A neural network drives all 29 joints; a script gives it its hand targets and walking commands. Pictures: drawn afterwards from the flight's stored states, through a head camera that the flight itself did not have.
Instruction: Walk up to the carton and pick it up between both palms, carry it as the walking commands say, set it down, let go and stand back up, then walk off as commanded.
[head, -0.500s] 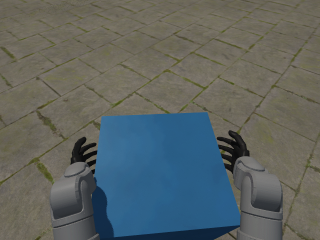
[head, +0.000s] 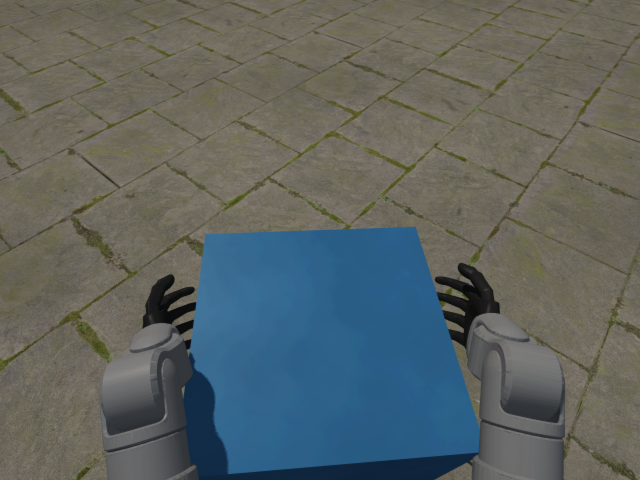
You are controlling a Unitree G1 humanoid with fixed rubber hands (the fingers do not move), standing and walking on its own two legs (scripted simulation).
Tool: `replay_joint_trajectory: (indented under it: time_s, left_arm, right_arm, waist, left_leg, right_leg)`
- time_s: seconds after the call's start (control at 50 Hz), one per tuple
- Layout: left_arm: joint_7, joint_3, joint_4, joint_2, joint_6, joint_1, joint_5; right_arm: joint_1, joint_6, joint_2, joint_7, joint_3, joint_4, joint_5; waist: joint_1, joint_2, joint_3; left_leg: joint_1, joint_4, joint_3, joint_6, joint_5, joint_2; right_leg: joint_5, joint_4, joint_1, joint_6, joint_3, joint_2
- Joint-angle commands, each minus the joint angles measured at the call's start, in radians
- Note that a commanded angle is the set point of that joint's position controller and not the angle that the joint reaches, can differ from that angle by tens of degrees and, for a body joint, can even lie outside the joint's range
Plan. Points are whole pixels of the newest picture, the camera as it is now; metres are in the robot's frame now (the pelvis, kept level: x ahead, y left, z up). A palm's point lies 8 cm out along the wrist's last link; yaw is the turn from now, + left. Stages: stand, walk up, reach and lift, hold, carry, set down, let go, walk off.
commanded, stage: carry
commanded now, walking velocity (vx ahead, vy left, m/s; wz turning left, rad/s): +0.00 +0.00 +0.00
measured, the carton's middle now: (317, 367) +0.27 +0.01 -0.06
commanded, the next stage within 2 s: none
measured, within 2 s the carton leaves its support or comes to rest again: neither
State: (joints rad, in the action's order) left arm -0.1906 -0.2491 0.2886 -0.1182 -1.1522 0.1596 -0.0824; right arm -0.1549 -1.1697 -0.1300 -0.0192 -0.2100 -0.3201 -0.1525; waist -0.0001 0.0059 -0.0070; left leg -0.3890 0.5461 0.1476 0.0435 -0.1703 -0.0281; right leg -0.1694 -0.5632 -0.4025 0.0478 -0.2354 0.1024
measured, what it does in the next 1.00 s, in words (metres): stands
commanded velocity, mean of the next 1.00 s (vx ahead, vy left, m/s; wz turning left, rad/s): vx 0.00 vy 0.00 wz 0.00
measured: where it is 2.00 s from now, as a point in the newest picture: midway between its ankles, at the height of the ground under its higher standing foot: outside the picture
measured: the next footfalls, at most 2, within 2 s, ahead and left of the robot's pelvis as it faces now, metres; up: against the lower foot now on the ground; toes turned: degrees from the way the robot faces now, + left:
none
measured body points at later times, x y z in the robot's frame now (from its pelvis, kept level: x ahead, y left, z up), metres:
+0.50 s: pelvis +0.03 +0.01 +0.00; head +0.02 +0.00 +0.45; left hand +0.30 +0.20 +0.06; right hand +0.30 -0.17 +0.06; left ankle +0.08 +0.10 -0.73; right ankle +0.08 -0.10 -0.73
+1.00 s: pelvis +0.04 +0.01 +0.00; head +0.01 +0.00 +0.45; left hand +0.31 +0.20 +0.05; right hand +0.31 -0.18 +0.05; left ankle +0.08 +0.10 -0.73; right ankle +0.08 -0.10 -0.73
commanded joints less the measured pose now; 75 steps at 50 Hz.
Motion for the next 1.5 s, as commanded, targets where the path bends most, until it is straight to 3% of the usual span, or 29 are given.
replay_joint_trajectory:
  time_s: [0.0,0.1,0.2,0.28,0.42,0.5,0.52,0.58,0.78,0.8,0.86,0.88,0.9,0.92,0.94,1.02,1.06,1.12,1.16,1.22,1.24,1.26,1.3,1.32,1.36,1.38,1.42,1.44,1.48]
  left_arm:
    - [0.464,0.844,0.170,-0.829,-0.017,0.669,0.458]
    - [0.464,0.837,0.173,-0.834,0.001,0.670,0.457]
    - [0.461,0.812,0.141,-0.803,0.033,0.651,0.427]
    - [0.458,0.784,0.079,-0.807,0.049,0.669,0.396]
    - [0.459,0.812,0.116,-0.833,0.092,0.684,0.432]
    - [0.456,0.734,0.009,-0.780,0.132,0.620,0.357]
    - [0.453,0.805,0.131,-0.817,0.124,0.684,0.422]
    - [0.451,0.701,-0.040,-0.766,0.151,0.620,0.331]
    - [0.438,0.645,-0.090,-0.720,0.253,0.622,0.291]
    - [0.431,0.733,0.076,-0.756,0.232,0.647,0.373]
    - [0.428,0.586,-0.171,-0.678,0.257,0.552,0.242]
    - [0.427,0.716,0.062,-0.724,0.250,0.606,0.350]
    - [0.421,0.610,-0.131,-0.682,0.253,0.588,0.257]
    - [0.415,0.724,0.099,-0.711,0.241,0.660,0.357]
    - [0.416,0.607,-0.136,-0.673,0.243,0.590,0.256]
    - [0.414,0.723,0.091,-0.712,0.248,0.634,0.355]
    - [0.412,0.590,-0.129,-0.647,0.267,0.574,0.245]
    - [0.412,0.624,-0.063,-0.664,0.283,0.592,0.284]
    - [0.410,0.594,-0.134,-0.653,0.294,0.578,0.246]
    - [0.408,0.662,0.007,-0.664,0.298,0.609,0.302]
    - [0.408,0.607,-0.095,-0.642,0.295,0.579,0.258]
    - [0.407,0.657,0.013,-0.655,0.287,0.606,0.308]
    - [0.404,0.615,-0.093,-0.645,0.290,0.549,0.252]
    - [0.398,0.701,0.084,-0.660,0.272,0.593,0.332]
    - [0.396,0.566,-0.153,-0.607,0.269,0.534,0.212]
    - [0.396,0.714,0.098,-0.652,0.253,0.582,0.338]
    - [0.398,0.561,-0.143,-0.593,0.289,0.511,0.205]
    - [0.395,0.683,0.072,-0.636,0.285,0.569,0.311]
    - [0.393,0.628,-0.021,-0.637,0.282,0.575,0.274]
  right_arm:
    - [-0.541,0.009,-0.849,0.251,0.801,-0.091,0.445]
    - [-0.521,0.025,-0.843,0.244,0.793,-0.097,0.428]
    - [-0.510,0.049,-0.833,0.245,0.770,-0.041,0.411]
    - [-0.507,0.065,-0.807,0.250,0.717,0.019,0.370]
    - [-0.543,0.109,-0.825,0.244,0.760,-0.047,0.399]
    - [-0.500,0.141,-0.776,0.243,0.693,0.059,0.332]
    - [-0.519,0.130,-0.804,0.243,0.758,-0.040,0.386]
    - [-0.472,0.165,-0.766,0.243,0.653,0.122,0.304]
    - [-0.457,0.264,-0.710,0.234,0.595,0.185,0.252]
    - [-0.514,0.244,-0.730,0.228,0.692,-0.020,0.340]
    - [-0.416,0.268,-0.669,0.230,0.551,0.251,0.221]
    - [-0.486,0.261,-0.690,0.228,0.674,0.000,0.325]
    - [-0.418,0.257,-0.652,0.232,0.559,0.235,0.230]
    - [-0.491,0.248,-0.698,0.226,0.662,0.016,0.333]
    - [-0.416,0.252,-0.667,0.231,0.558,0.255,0.232]
    - [-0.467,0.258,-0.686,0.226,0.656,0.021,0.323]
    - [-0.405,0.279,-0.633,0.224,0.536,0.239,0.219]
    - [-0.425,0.292,-0.638,0.221,0.579,0.146,0.245]
    - [-0.415,0.304,-0.635,0.220,0.539,0.228,0.211]
    - [-0.421,0.301,-0.650,0.217,0.594,0.118,0.255]
    - [-0.402,0.299,-0.635,0.218,0.559,0.199,0.219]
    - [-0.461,0.298,-0.641,0.214,0.612,0.067,0.277]
    - [-0.423,0.302,-0.619,0.215,0.574,0.153,0.233]
    - [-0.422,0.278,-0.625,0.211,0.641,0.019,0.299]
    - [-0.369,0.278,-0.598,0.214,0.512,0.266,0.194]
    - [-0.417,0.269,-0.616,0.208,0.643,-0.011,0.306]
    - [-0.349,0.298,-0.592,0.216,0.518,0.253,0.191]
    - [-0.378,0.291,-0.617,0.211,0.623,0.036,0.282]
    - [-0.402,0.289,-0.611,0.213,0.571,0.126,0.249]
  waist:
    - [-0.004,-0.055,-0.406]
    - [-0.004,-0.024,-0.464]
    - [-0.004,-0.028,-0.441]
    - [-0.005,-0.085,-0.413]
    - [-0.004,-0.032,-0.441]
    - [-0.002,0.032,-0.420]
    - [-0.002,0.005,-0.443]
    - [-0.002,-0.042,-0.432]
    - [0.000,-0.005,-0.382]
    - [-0.001,0.009,-0.380]
    - [0.000,0.025,-0.398]
    - [0.001,0.001,-0.390]
    - [0.002,-0.016,-0.372]
    - [0.001,-0.034,-0.359]
    - [-0.001,-0.037,-0.368]
    - [0.002,-0.031,-0.357]
    - [0.000,-0.058,-0.365]
    - [0.002,0.016,-0.373]
    - [0.001,-0.035,-0.386]
    - [0.003,-0.002,-0.359]
    - [0.002,0.038,-0.362]
    - [0.003,0.009,-0.376]
    - [0.002,-0.020,-0.400]
    - [0.002,-0.034,-0.372]
    - [0.002,-0.033,-0.404]
    - [0.001,-0.052,-0.388]
    - [0.003,0.014,-0.428]
    - [0.004,0.010,-0.422]
    - [0.003,-0.035,-0.415]
  left_leg:
    - [0.089,-0.173,-0.141,0.003,-0.117,-0.113]
    - [0.144,-0.135,-0.139,0.006,0.045,-0.128]
    - [0.134,-0.139,-0.127,0.004,-0.066,-0.109]
    - [0.123,-0.162,-0.139,0.007,-0.010,-0.133]
    - [0.150,-0.130,-0.118,0.002,0.028,-0.116]
    - [0.155,-0.101,-0.107,-0.002,0.040,-0.110]
    - [0.167,-0.116,-0.114,-0.003,0.081,-0.119]
    - [0.173,-0.109,-0.112,-0.001,0.101,-0.127]
    - [0.125,-0.127,-0.112,0.003,0.037,-0.121]
    - [0.128,-0.114,-0.107,0.005,0.052,-0.122]
    - [0.124,-0.110,-0.105,-0.005,0.034,-0.118]
    - [0.134,-0.117,-0.101,-0.003,0.024,-0.115]
    - [0.116,-0.124,-0.107,-0.001,0.041,-0.119]
    - [0.118,-0.144,-0.112,0.001,0.018,-0.127]
    - [0.109,-0.147,-0.125,0.000,0.014,-0.138]
    - [0.121,-0.135,-0.106,-0.003,0.063,-0.135]
    - [0.106,-0.157,-0.119,0.000,-0.028,-0.140]
    - [0.112,-0.117,-0.102,-0.005,0.037,-0.126]
    - [0.128,-0.129,-0.100,-0.009,0.003,-0.127]
    - [0.129,-0.123,-0.096,-0.009,0.015,-0.125]
    - [0.116,-0.109,-0.092,-0.008,-0.003,-0.124]
    - [0.110,-0.123,-0.098,-0.007,-0.019,-0.123]
    - [0.131,-0.134,-0.110,-0.005,0.005,-0.132]
    - [0.122,-0.132,-0.107,-0.006,0.027,-0.136]
    - [0.134,-0.141,-0.106,-0.006,0.043,-0.138]
    - [0.119,-0.144,-0.122,-0.002,0.051,-0.151]
    - [0.147,-0.087,-0.083,-0.008,0.089,-0.134]
    - [0.161,-0.083,-0.087,-0.012,0.094,-0.133]
    - [0.160,-0.100,-0.085,-0.011,0.083,-0.134]
  right_leg:
    - [-0.146,0.139,0.189,-0.036,0.164,0.097]
    - [0.025,0.089,0.225,-0.035,0.142,0.093]
    - [-0.111,0.142,0.196,-0.034,0.168,0.097]
    - [-0.009,0.091,0.205,-0.028,0.148,0.092]
    - [0.012,0.094,0.204,-0.030,0.156,0.085]
    - [0.023,0.124,0.194,-0.034,0.172,0.106]
    - [0.040,0.100,0.206,-0.029,0.150,0.095]
    - [0.070,0.079,0.198,-0.029,0.147,0.090]
    - [0.017,0.102,0.200,-0.027,0.152,0.086]
    - [0.047,0.100,0.201,-0.027,0.154,0.088]
    - [0.014,0.110,0.211,-0.029,0.158,0.085]
    - [-0.008,0.107,0.193,-0.028,0.161,0.088]
    - [-0.006,0.091,0.195,-0.028,0.157,0.084]
    - [-0.037,0.098,0.179,-0.025,0.153,0.081]
    - [-0.012,0.082,0.191,-0.030,0.145,0.070]
    - [0.019,0.075,0.178,-0.033,0.142,0.073]
    - [-0.034,0.095,0.188,-0.028,0.153,0.072]
    - [0.009,0.103,0.197,-0.030,0.157,0.079]
    - [-0.027,0.107,0.182,-0.034,0.157,0.070]
    - [-0.028,0.121,0.171,-0.033,0.171,0.087]
    - [-0.043,0.141,0.190,-0.031,0.181,0.086]
    - [-0.062,0.142,0.196,-0.030,0.175,0.087]
    - [-0.041,0.122,0.207,-0.025,0.169,0.077]
    - [-0.008,0.112,0.209,-0.026,0.165,0.080]
    - [-0.003,0.091,0.207,-0.033,0.152,0.070]
    - [0.008,0.089,0.218,-0.030,0.151,0.072]
    - [0.105,0.097,0.239,-0.027,0.171,0.085]
    - [0.108,0.100,0.226,-0.028,0.167,0.096]
    - [0.083,0.098,0.216,-0.024,0.165,0.084]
